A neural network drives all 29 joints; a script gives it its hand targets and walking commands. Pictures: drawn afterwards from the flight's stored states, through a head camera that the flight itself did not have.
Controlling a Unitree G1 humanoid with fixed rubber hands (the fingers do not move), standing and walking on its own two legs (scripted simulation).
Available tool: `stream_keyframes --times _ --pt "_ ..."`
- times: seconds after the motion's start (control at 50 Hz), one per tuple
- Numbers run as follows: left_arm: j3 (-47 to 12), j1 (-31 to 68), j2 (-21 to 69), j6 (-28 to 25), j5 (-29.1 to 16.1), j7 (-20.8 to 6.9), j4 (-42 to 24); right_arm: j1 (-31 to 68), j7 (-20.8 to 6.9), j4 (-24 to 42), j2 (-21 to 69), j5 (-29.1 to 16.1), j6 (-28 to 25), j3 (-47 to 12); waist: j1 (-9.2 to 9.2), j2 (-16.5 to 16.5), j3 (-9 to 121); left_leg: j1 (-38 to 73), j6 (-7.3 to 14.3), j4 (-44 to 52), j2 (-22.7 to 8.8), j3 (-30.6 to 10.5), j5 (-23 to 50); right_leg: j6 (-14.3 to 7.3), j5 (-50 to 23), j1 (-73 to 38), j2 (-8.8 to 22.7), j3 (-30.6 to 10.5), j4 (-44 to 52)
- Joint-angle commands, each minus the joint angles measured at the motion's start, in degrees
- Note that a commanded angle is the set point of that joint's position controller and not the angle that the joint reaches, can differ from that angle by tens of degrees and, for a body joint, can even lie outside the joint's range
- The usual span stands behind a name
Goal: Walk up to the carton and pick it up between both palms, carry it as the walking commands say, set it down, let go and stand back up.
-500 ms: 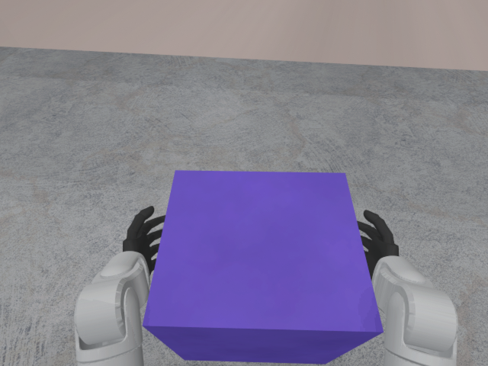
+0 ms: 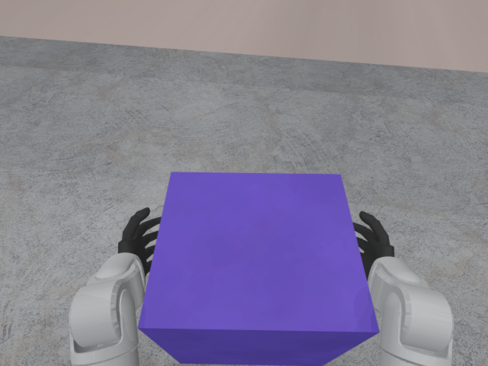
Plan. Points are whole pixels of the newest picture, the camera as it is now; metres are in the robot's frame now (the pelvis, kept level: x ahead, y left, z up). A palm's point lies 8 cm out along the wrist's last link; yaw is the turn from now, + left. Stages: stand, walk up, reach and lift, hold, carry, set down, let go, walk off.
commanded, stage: carry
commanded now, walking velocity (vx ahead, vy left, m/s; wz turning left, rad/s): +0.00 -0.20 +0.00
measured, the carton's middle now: (253, 277) +0.26 +0.01 +0.00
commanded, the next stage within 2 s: none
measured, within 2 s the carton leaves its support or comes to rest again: neither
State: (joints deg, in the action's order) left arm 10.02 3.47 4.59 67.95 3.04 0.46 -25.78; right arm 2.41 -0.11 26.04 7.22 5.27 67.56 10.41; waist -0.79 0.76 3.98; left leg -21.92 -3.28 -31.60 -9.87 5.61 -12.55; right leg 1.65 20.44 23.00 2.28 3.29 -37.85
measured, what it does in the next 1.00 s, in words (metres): steps to the right: right foot, then left foot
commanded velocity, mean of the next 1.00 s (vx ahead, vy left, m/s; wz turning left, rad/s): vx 0.00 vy -0.15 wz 0.00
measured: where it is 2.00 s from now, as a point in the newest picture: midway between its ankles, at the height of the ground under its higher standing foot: outside the picture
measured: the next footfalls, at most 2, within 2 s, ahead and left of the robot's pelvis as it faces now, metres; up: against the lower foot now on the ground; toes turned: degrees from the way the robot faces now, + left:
right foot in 0.04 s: +0.05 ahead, -0.16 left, +0.00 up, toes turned -5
left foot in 0.28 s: +0.02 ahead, +0.02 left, +0.00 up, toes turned +10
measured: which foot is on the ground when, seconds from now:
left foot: down 0.00-0.04, up 0.06-0.26, down 0.28-0.60, up 0.62-0.84, down 0.86-1.00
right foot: up 0.00-0.02, down 0.04-0.30, up 0.32-0.56, down 0.58-0.86, up 0.88-1.00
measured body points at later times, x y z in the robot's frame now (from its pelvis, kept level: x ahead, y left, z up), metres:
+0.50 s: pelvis -0.05 -0.13 +0.00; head -0.04 -0.11 +0.45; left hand +0.21 +0.06 +0.07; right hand +0.21 -0.29 +0.08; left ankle -0.02 +0.01 -0.73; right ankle -0.04 -0.27 -0.69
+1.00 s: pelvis -0.10 -0.25 +0.00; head -0.11 -0.23 +0.45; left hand +0.15 -0.06 +0.07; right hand +0.16 -0.41 +0.07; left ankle -0.08 -0.14 -0.73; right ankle -0.07 -0.36 -0.73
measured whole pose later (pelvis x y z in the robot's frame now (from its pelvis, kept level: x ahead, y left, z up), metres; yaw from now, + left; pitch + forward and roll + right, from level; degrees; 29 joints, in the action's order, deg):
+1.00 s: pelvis -0.10 -0.25 +0.00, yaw +1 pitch +2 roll -1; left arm 10.3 1.9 5.4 68.7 4.0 0.6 -25.4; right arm 2.3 -0.2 23.6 7.3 4.8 67.9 10.6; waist -0.3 -1.4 4.6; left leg -19.1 1.2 -31.5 -3.4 7.3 -14.6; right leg -0.4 18.2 22.0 1.1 5.2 -35.4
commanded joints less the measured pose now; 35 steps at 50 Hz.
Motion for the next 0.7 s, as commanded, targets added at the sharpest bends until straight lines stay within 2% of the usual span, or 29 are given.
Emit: stream_keyframes --times 0.0,0.02,0.04,0.06,0.08,0.1,0.12,0.16,0.2,0.24,0.26,0.28,0.3,0.32,0.34,0.36,0.38,0.4,0.42,0.5,0.54,0.56,0.58,0.6,0.62,0.64,0.66,0.68 --pt "-44.1 21.6 43.5 0.5 -18.8 -11.1 -2.8 22.3 -11.1 5.2 37.7 -18.6 0.8 -42.0 0.63 8.5 15.9 7.6 4.1 -1.7 -4.5 -2.8 16.8 -0.3 -5.7 -11.1 -1.0 3.7 17.0" --pt "-43.7 20.8 43.5 0.6 -18.9 -11.4 -2.3 22.4 -11.1 5.2 37.3 -18.4 0.7 -42.2 0.45 0.3 16.2 0.9 2.2 -7.3 -2.1 -1.4 4.5 -1.3 -13.4 -16.2 6.5 -5.0 19.6" --pt "-42.5 19.2 43.1 0.4 -17.5 -11.6 -0.6 24.2 -11.4 6.4 37.7 -18.2 1.0 -42.8 0.1 -17.9 14.2 -11.4 -0.8 -13.4 5.6 3.6 -18.3 -6.5 -26.4 -18.0 17.5 -18.1 20.2" --pt "-42.8 20.8 44.7 -0.2 -17.2 -11.6 -2.1 26.4 -12.0 6.0 40.1 -19.3 1.0 -43.6 0.09 -19.7 13.8 -8.5 0.3 -23.1 6.5 0.3 -27.1 -10.8 -31.4 -13.1 15.7 -15.1 17.6" --pt "-43.0 22.2 44.7 -0.4 -17.3 -11.5 -3.3 26.7 -12.3 4.7 41.5 -20.4 0.7 -43.9 0.14 -15.9 13.2 -9.6 1.2 -27.5 6.9 -0.2 -25.5 -11.9 -31.1 -13.0 14.1 -12.4 16.6" --pt "-43.7 23.0 45.6 -0.6 -17.8 -11.4 -3.9 27.1 -12.5 4.4 42.2 -21.5 0.4 -44.3 0.25 -12.3 12.6 -9.9 1.8 -29.7 6.5 -0.2 -22.0 -11.8 -29.0 -12.4 12.8 -9.5 16.1" --pt "-43.7 23.3 45.9 -0.9 -17.8 -11.3 -4.8 28.5 -12.5 5.7 42.6 -22.5 0.1 -44.9 0.4 -11.1 12.7 -10.4 2.0 -28.1 5.8 -0.4 -18.7 -11.2 -25.4 -12.7 11.2 -7.7 15.7" --pt "-43.6 23.6 45.5 -1.2 -17.8 -11.0 -5.8 30.8 -12.2 8.0 41.9 -23.7 -0.1 -45.9 0.47 -10.4 14.4 -8.3 2.4 -21.9 6.3 1.0 -15.7 -11.5 -26.1 -14.1 10.1 -6.5 14.1" --pt "-43.1 21.9 44.0 -0.9 -17.2 -10.7 -5.6 29.1 -12.0 7.3 40.8 -23.3 0.3 -45.3 0.36 -10.8 15.7 -3.9 3.2 -13.9 7.4 2.2 -13.6 -12.5 -25.5 -13.9 10.2 -7.2 13.6" --pt "-43.4 21.1 43.1 -0.6 -16.8 -10.5 -5.5 26.4 -12.0 5.9 40.2 -22.8 0.6 -44.8 1.14 -9.9 16.0 3.2 4.1 0.9 7.5 2.7 -6.0 -11.9 -23.4 -12.3 9.0 -6.7 11.6" --pt "-43.5 20.4 42.7 -0.4 -16.8 -10.4 -5.3 25.5 -12.1 5.4 39.8 -22.6 0.7 -44.6 1.28 -7.9 16.1 9.0 4.2 8.8 4.5 -0.1 -0.3 -9.8 -21.3 -9.3 7.5 -5.8 9.2" --pt "-43.9 20.8 42.1 -0.3 -16.8 -10.4 -5.7 24.3 -12.2 5.3 39.4 -22.4 0.8 -44.3 1.72 0.1 15.9 17.6 5.1 14.4 -4.6 -11.8 1.4 -6.6 -14.2 -0.2 4.9 -4.2 1.6" --pt "-45.0 23.6 42.1 0.3 -17.7 -10.9 -7.9 21.0 -12.2 2.2 38.8 -21.4 0.4 -42.2 2.38 18.1 10.9 18.5 12.9 16.9 -20.3 -29.9 11.8 -2.4 5.4 13.5 -1.2 0.5 -7.1" --pt "-44.9 25.2 42.7 0.6 -17.9 -11.1 -6.0 23.4 -12.1 3.2 39.4 -21.6 0.3 -42.1 2.21 15.1 10.2 16.6 16.4 15.2 -21.7 -28.0 18.3 -1.7 8.9 13.0 1.3 -4.4 -17.9" --pt "-44.7 24.8 43.2 0.7 -18.0 -11.3 -4.4 23.6 -12.0 2.8 39.9 -21.0 0.5 -41.9 2.22 8.7 10.2 14.3 15.5 14.4 -19.0 -23.2 15.8 -1.2 6.6 12.3 0.9 -6.0 -22.1" --pt "-45.2 25.3 44.0 0.4 -18.9 -11.5 -3.7 24.7 -12.0 3.8 40.0 -20.7 0.3 -42.2 1.96 4.6 10.1 12.6 13.3 14.0 -15.9 -17.9 11.8 -0.9 3.7 11.5 1.1 -5.9 -23.5" --pt "-45.7 25.7 44.7 0.1 -19.6 -11.8 -3.6 25.8 -12.0 4.5 40.5 -20.8 0.0 -42.5 1.49 5.4 9.6 11.5 11.2 13.3 -13.0 -13.3 12.1 -0.6 1.9 10.9 1.5 -5.8 -21.5" --pt "-45.8 26.4 44.7 -0.1 -20.0 -11.7 -4.5 26.9 -11.9 5.3 40.8 -21.2 -0.1 -42.7 1.21 6.7 9.7 11.3 9.7 11.9 -10.3 -9.2 14.3 0.0 1.3 9.4 1.0 -3.8 -18.2" --pt "-45.8 27.2 44.4 -0.1 -20.0 -11.5 -5.2 26.8 -11.8 5.5 40.8 -21.3 0.0 -42.7 1.24 8.5 10.5 11.3 9.3 10.9 -9.1 -7.5 16.4 0.3 2.0 8.0 0.2 -2.0 -14.9" --pt "-44.9 25.2 43.7 0.5 -19.6 -11.1 -4.6 24.2 -11.2 5.7 39.1 -20.1 0.6 -42.1 1.64 13.8 14.0 11.3 7.6 8.5 -9.3 -7.0 17.4 0.4 1.7 0.7 -1.7 2.2 -0.5" --pt "-44.1 22.6 43.8 0.7 -19.2 -11.2 -2.8 23.0 -11.1 5.0 38.3 -18.9 0.8 -42.0 0.87 12.3 15.3 9.5 5.4 2.6 -6.3 -4.4 17.8 0.1 -3.6 -7.1 -3.0 5.8 12.3" --pt "-43.9 22.1 43.9 0.6 -19.1 -11.3 -2.6 22.6 -11.1 5.1 38.1 -18.6 0.8 -42.2 0.59 6.5 15.8 6.4 3.8 -3.1 -4.1 -2.4 15.0 -0.1 -5.9 -12.1 0.1 2.6 18.2" --pt "-43.5 21.3 43.8 0.8 -19.3 -11.6 -2.0 22.5 -11.1 5.0 37.7 -18.3 0.8 -42.3 0.6 -4.1 15.8 -2.2 1.5 -9.5 -1.0 -0.9 -0.8 -1.5 -16.3 -17.0 9.9 -9.2 20.4" --pt "-42.3 19.3 44.0 0.3 -17.6 -11.8 -0.1 25.5 -11.5 6.7 38.8 -18.7 1.1 -43.2 0.12 -21.5 13.7 -11.0 -0.6 -15.1 6.2 3.5 -22.0 -7.7 -24.9 -15.2 18.2 -18.5 20.8" --pt "-42.9 22.0 45.1 -0.1 -17.6 -11.8 -2.2 27.1 -12.0 5.7 41.2 -19.7 1.0 -43.9 0.2 -19.1 12.8 -8.8 0.4 -24.6 6.4 -0.1 -26.2 -10.8 -28.5 -11.8 15.0 -14.7 18.1" --pt "-43.0 23.0 45.3 -0.4 -17.7 -11.6 -3.3 27.0 -12.3 4.5 42.3 -20.7 0.7 -44.4 0.26 -15.1 12.8 -10.1 1.3 -28.5 6.8 -0.1 -24.2 -11.7 -28.8 -12.1 13.9 -12.2 17.1" --pt "-43.6 23.7 46.2 -0.6 -18.1 -11.6 -4.0 27.6 -12.4 4.4 42.9 -21.8 0.3 -44.5 0.38 -11.5 12.6 -10.2 1.7 -29.8 6.1 -0.3 -20.7 -11.5 -27.1 -12.0 12.3 -9.1 16.5" --pt "-43.7 24.1 46.4 -1.0 -18.1 -11.4 -5.1 29.1 -12.4 6.2 43.3 -22.9 0.1 -45.4 0.51 -10.7 12.9 -10.6 1.9 -27.8 5.6 -0.4 -17.6 -11.0 -24.6 -12.6 11.1 -7.5 15.8"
